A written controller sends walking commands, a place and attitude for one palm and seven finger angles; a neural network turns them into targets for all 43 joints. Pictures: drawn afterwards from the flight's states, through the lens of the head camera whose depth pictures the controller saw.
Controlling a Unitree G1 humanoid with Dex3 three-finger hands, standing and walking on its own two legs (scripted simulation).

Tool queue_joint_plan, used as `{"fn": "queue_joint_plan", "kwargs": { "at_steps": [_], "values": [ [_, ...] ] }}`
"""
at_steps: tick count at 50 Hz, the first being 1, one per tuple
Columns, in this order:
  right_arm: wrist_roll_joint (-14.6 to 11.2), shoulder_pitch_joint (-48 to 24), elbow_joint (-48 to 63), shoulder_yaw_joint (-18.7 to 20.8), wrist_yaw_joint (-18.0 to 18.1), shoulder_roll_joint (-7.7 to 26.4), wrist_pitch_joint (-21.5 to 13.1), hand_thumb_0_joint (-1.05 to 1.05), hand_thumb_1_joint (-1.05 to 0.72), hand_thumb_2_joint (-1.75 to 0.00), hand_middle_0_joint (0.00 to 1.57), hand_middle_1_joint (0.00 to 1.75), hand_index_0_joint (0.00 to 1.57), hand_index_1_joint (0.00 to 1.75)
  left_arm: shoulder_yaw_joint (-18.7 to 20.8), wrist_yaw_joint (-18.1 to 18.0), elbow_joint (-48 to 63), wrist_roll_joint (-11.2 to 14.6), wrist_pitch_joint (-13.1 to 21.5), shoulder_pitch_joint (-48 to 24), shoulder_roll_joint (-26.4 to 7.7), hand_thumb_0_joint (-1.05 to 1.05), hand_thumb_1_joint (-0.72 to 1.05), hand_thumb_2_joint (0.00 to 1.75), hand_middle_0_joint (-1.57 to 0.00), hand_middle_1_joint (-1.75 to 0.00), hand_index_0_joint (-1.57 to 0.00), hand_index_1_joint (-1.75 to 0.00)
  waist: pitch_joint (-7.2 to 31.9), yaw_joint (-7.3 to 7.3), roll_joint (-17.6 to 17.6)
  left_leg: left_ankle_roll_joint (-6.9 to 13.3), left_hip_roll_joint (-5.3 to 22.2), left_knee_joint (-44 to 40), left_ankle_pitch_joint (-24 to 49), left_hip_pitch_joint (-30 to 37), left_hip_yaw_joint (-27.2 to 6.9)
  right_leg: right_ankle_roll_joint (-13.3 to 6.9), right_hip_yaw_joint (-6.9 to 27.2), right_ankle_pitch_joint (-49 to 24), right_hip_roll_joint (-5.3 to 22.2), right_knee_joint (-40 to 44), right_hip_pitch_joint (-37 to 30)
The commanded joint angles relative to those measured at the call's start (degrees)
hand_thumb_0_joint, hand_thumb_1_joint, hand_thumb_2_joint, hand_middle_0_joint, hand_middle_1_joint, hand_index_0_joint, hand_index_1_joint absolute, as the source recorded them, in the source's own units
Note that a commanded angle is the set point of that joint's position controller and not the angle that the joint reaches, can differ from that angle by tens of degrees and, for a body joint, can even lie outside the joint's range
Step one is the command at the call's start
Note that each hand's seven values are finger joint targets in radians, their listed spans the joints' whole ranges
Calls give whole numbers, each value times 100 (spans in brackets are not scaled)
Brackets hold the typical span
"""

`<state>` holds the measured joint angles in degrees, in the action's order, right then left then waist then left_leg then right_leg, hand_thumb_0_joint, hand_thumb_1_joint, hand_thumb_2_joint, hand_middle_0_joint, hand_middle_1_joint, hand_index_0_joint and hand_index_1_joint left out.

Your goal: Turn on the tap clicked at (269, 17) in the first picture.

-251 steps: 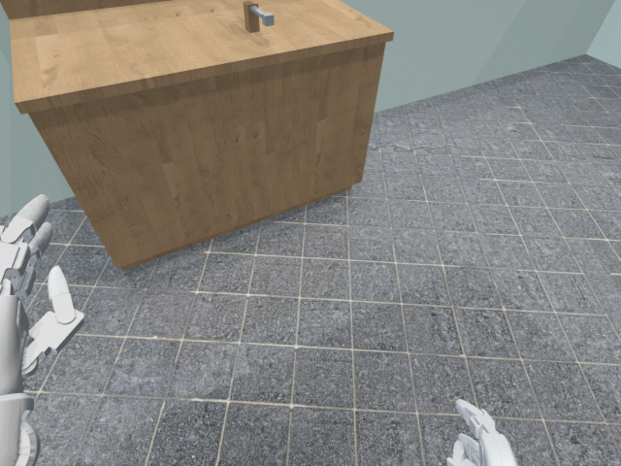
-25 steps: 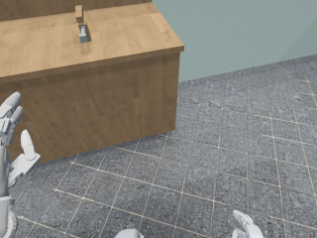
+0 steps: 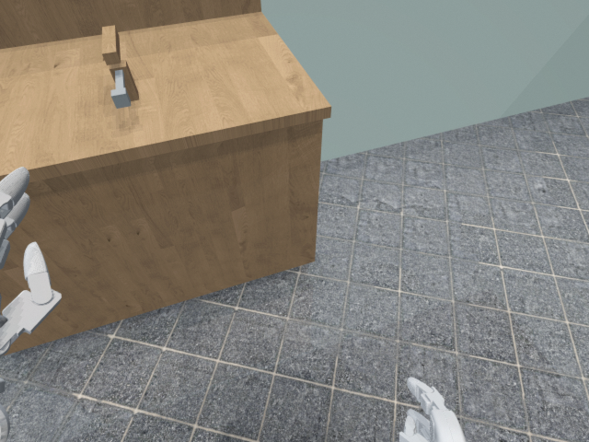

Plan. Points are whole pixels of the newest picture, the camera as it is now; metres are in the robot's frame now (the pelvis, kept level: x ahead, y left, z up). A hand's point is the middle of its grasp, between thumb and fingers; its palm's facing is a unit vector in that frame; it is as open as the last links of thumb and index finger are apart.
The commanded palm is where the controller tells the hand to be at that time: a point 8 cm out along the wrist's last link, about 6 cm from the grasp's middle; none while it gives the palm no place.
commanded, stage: take the last steps up to it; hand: left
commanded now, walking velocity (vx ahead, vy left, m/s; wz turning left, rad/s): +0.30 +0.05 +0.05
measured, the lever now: (121, 98) +0.70 +0.39 +0.08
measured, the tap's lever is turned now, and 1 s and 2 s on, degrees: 0 0 0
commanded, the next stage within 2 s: come to a stop and stand still in 1.20 s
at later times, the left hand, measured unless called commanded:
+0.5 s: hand (76, 200) +0.33 +0.27 +0.18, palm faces +0.45 -0.81 -0.36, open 7.4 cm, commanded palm +0.26 +0.30 +0.18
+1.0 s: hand (150, 150) +0.42 +0.21 +0.18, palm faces +0.39 -0.81 -0.43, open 7.4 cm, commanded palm +0.36 +0.26 +0.18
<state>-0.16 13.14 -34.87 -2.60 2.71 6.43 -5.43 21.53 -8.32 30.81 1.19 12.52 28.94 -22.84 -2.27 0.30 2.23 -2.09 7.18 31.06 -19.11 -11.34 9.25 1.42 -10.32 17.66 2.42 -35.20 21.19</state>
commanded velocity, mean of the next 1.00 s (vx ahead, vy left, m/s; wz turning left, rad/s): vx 0.27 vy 0.04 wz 0.01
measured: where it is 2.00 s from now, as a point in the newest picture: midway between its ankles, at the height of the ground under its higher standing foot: (308, 421)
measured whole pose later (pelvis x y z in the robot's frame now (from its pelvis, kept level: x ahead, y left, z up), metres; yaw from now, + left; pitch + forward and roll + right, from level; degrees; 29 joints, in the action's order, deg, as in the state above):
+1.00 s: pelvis +0.21 -0.02 +0.00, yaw +1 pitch +0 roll +1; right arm 0.0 11.2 -35.5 1.6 3.6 14.0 -3.5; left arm 21.2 -9.0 32.1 1.3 13.5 28.2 -21.0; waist -4.5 0.9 -1.4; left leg -0.7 4.1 41.8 -19.1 -22.5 6.9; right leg -2.5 -9.5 15.1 3.3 -30.1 15.1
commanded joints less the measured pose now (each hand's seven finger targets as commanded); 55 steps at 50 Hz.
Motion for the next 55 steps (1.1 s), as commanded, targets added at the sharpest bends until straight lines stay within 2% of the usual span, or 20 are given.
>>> {"fn": "queue_joint_plan", "kwargs": {
  "at_steps": [1, 2, 4, 9, 13, 17, 18, 20, 21, 26, 34, 35, 37, 39, 41, 44, 51, 52, 54, 55],
  "values": [
    [-53, -587, 798, 443, 130, 852, -110, 0, -90, -90, 20, 30, 20, 30, 802, -171, 592, -42, 191, -571, -1071, 0, 90, 90, -20, -30, -20, -30, 1026, -73, -1600, 300, -275, 2705, -413, -2165, 159, -933, 2748, -1078, 1620, 1476, -2595],
    [-26, -775, 841, 440, 97, 946, -161, 0, -90, -90, 20, 30, 20, 30, 966, -184, 632, 48, 217, -728, -1175, 0, 90, 90, -20, -30, -20, -30, 919, -182, -1849, 183, -424, 3714, -1329, -2746, -496, -1311, 3798, -1018, 2294, 1876, -2368],
    [-42, -754, 685, 490, 8, 1004, -99, 0, -90, -90, 20, 30, 20, 30, 882, -74, 756, 117, 278, -673, -1074, 0, 90, 90, -20, -30, -20, -30, 739, -111, -1363, 90, -149, 4350, -769, -2950, -1088, -1317, 3496, -105, 2202, 1946, -2061],
    [-6, -870, 670, 452, 73, 980, 35, 0, -90, -90, 20, 30, 20, 30, 736, -128, 1203, 29, 442, -501, -885, 0, 90, 90, -20, -30, -20, -30, 660, 16, -859, 34, 64, 2651, -21, -2000, -665, -967, 1259, -1201, 1694, 1897, -1123],
    [43, -691, 865, 477, 107, 949, -67, 0, -90, -90, 20, 30, 20, 30, 815, -272, 1257, 47, 372, -225, -866, 0, 90, 90, -20, -30, -20, -30, 862, -208, -906, 143, -274, 941, 130, -1340, -4, -1032, 1207, -1117, 1524, 1699, -1462],
    [29, -500, 934, 579, 196, 1059, -108, 0, -90, -90, 20, 30, 20, 30, 622, -325, 1316, 44, 334, -601, -767, 0, 90, 90, -20, -30, -20, -30, 822, -65, -628, 187, -409, -403, 707, -31, 203, -686, 945, -459, 1151, 965, -1155],
    [0, -443, 954, 637, 230, 1164, -112, 0, -90, -90, 20, 30, 20, 30, 564, -311, 1358, 42, 368, -756, -750, 0, 90, 90, -20, -30, -20, -30, 822, -3, -61, 312, -192, -659, 704, 509, -110, -533, 849, -385, 963, 281, -759],
    [-38, -428, 1005, 639, 204, 1248, -166, 0, -90, -90, 20, 30, 20, 30, 504, -289, 1363, 54, 492, -959, -727, 0, 90, 90, -20, -30, -20, -30, 875, 47, 1749, 1246, 1589, -1397, 1469, 1489, -2917, -117, 398, 1834, -38, -2249, 1097],
    [26, -526, 917, 550, 188, 1159, -220, 0, -90, -90, 20, 30, 20, 30, 618, -258, 998, 7, 491, -835, -928, 0, 90, 90, -20, -30, -20, -30, 747, 67, 1638, 1521, 1871, -1612, 1082, 1130, -3416, -162, 812, 1765, 87, -3039, 1421],
    [-34, -469, 788, 599, 58, 1126, -330, 0, -90, -90, 20, 30, 20, 30, 501, -145, 1579, 31, 442, -425, -680, 0, 90, 90, -20, -30, -20, -30, 734, -3, 1077, 1273, 1193, -1303, 2113, 938, -1536, -7, 638, 601, 333, -2563, 1601],
    [-31, -553, 794, 480, 159, 1059, -292, 0, -90, -90, 20, 30, 20, 30, 573, -160, 643, 37, 251, -604, -679, 0, 90, 90, -20, -30, -20, -30, 620, -37, 704, 746, 814, -630, 588, -297, -429, 18, -194, -277, -128, 427, -925],
    [-37, -583, 768, 465, 170, 1033, -272, 0, -90, -90, 20, 30, 20, 30, 507, -161, 614, 19, 236, -771, -679, 0, 90, 90, -20, -30, -20, -30, 613, -53, 395, 626, 630, 13, 241, -662, -296, -75, 70, -256, 8, 765, -1401],
    [-40, -629, 818, 382, 149, 803, -243, 0, -90, -90, 20, 30, 20, 30, 726, -214, 606, -22, 230, -893, -1078, 0, 90, 90, -20, -30, -20, -30, 759, -131, -1892, 223, -551, 2856, -1321, -2446, 39, -1082, 3373, -980, 1902, 1782, -2311],
    [-29, -688, 694, 485, 38, 997, -264, 0, -90, -90, 20, 30, 20, 30, 714, -136, 810, 67, 268, -1231, -1068, 0, 90, 90, -20, -30, -20, -30, 762, -102, -1795, 128, -342, 4047, -1073, -2613, -923, -1339, 3841, 246, 2215, 2127, -1905],
    [-19, -790, 583, 427, 33, 980, -190, 0, -90, -90, 20, 30, 20, 30, 766, -136, 917, 13, 376, -848, -993, 0, 90, 90, -20, -30, -20, -30, 557, -76, -932, 45, -111, 3894, -532, -2526, -965, -1265, 2653, -681, 1966, 1940, -1569],
    [-7, -813, 663, 446, 80, 944, -101, 0, -90, -90, 20, 30, 20, 30, 791, -186, 1180, -3, 460, -622, -921, 0, 90, 90, -20, -30, -20, -30, 849, -22, -926, 89, -58, 2258, -374, -1605, -705, -1008, 1415, -1755, 1671, 1660, -1312],
    [16, -506, 937, 559, 162, 1019, -113, 0, -90, -90, 20, 30, 20, 30, 689, -323, 1219, 72, 377, -350, -779, 0, 90, 90, -20, -30, -20, -30, 934, -57, -510, 187, -508, -488, 699, 14, 12, -681, 1125, -790, 1122, 961, -1216],
    [-10, -468, 960, 611, 184, 1129, -108, 0, -90, -90, 20, 30, 20, 30, 629, -306, 1287, 70, 399, -520, -787, 0, 90, 90, -20, -30, -20, -30, 904, -21, -66, 299, -271, -721, 743, 371, -294, -538, 1054, -505, 942, 504, -905],
    [-61, -461, 979, 608, 188, 1246, -125, 0, -90, -90, 20, 30, 20, 30, 541, -250, 1176, 76, 467, -796, -762, 0, 90, 90, -20, -30, -20, -30, 678, 2, 1556, 1053, 1283, -1409, 1173, 970, -2627, -125, 466, 1566, -15, -1334, 732],
    [14, -516, 935, 515, 196, 1108, -187, 0, -90, -90, 20, 30, 20, 30, 571, -252, 1008, 14, 489, -828, -836, 0, 90, 90, -20, -30, -20, -30, 476, 64, 1639, 1419, 1665, -1740, 1045, 681, -3328, -143, 705, 1762, -12, -2333, 1055]
  ]
}}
